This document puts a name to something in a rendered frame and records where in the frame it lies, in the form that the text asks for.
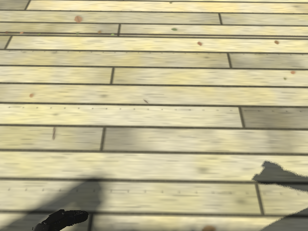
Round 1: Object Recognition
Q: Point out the robot left hand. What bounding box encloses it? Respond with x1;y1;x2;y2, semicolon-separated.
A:
32;209;89;231

